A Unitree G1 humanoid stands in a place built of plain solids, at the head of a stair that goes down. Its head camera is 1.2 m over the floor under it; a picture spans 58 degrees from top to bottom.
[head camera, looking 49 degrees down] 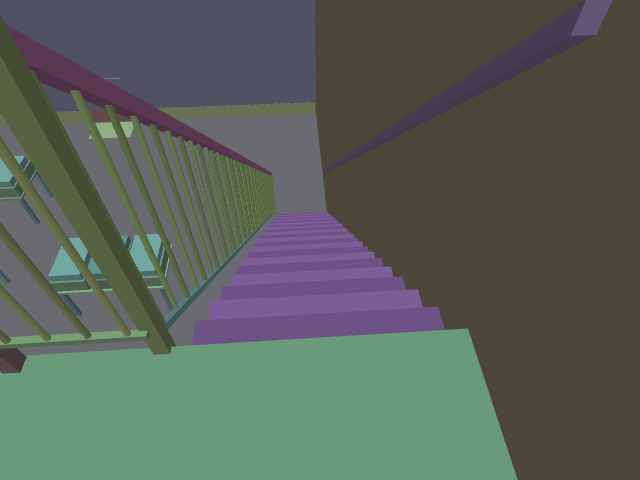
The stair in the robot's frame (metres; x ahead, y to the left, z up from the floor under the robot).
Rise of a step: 0.19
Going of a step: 0.21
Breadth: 0.91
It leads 4 degrees to the left of straight ahead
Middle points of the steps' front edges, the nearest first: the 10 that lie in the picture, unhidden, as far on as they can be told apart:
0.65 -0.01 0.00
0.85 0.01 -0.20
1.06 0.02 -0.39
1.27 0.04 -0.57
1.48 0.05 -0.76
1.68 0.06 -0.95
1.89 0.08 -1.13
2.10 0.09 -1.32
2.31 0.11 -1.50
2.52 0.12 -1.69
